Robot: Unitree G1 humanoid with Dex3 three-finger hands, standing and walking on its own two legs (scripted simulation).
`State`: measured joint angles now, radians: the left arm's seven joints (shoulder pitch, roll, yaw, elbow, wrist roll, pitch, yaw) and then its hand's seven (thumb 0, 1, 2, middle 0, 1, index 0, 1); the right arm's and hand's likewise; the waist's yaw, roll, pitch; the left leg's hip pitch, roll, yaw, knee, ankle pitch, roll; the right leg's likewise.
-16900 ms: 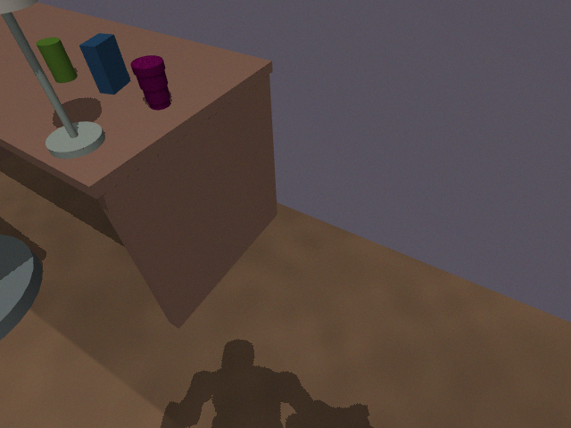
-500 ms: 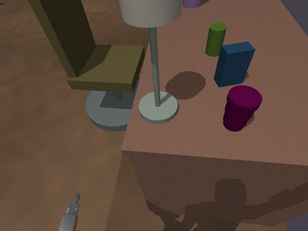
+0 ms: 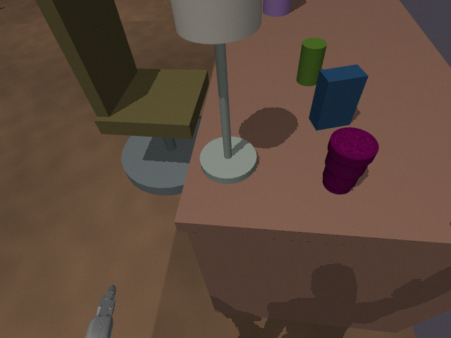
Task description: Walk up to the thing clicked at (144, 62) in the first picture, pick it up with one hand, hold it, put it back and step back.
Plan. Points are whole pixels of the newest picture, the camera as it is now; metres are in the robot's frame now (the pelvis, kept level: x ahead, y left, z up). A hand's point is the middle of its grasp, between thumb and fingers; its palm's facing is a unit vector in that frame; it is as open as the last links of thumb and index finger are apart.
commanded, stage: approach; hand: right
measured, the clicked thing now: (344, 164) +0.46 -0.18 +0.04
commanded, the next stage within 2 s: close in in 0.30 s
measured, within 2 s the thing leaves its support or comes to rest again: neither
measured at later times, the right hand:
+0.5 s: hand (397, 178) +0.42 -0.26 +0.06, palm faces +0.08 +1.00 +0.05, open 17.7 cm
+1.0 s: hand (359, 171) +0.43 -0.20 +0.06, palm faces +0.16 +0.99 +0.02, open 17.7 cm
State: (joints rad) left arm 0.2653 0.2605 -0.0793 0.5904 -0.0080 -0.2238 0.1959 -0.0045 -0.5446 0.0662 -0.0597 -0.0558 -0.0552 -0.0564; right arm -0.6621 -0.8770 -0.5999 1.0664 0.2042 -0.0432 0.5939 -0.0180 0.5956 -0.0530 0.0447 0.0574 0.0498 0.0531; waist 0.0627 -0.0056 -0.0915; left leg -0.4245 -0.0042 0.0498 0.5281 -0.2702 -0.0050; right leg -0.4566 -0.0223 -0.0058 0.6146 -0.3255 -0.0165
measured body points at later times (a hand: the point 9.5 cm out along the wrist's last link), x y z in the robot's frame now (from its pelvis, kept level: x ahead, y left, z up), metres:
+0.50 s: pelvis -0.02 +0.00 -0.02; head +0.06 -0.03 +0.42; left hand +0.12 +0.26 -0.08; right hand +0.41 -0.32 +0.06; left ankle -0.01 +0.13 -0.73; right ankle -0.02 -0.10 -0.73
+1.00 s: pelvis -0.02 +0.01 -0.03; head +0.05 -0.01 +0.41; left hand +0.12 +0.27 -0.08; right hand +0.42 -0.25 +0.06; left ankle -0.01 +0.13 -0.73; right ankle -0.02 -0.10 -0.73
